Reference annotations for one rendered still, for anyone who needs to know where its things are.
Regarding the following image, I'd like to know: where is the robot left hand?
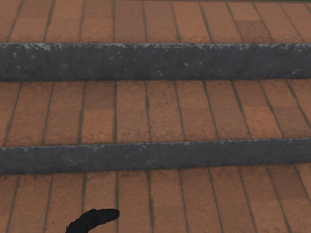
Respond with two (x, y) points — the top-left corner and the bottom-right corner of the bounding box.
(65, 209), (120, 233)

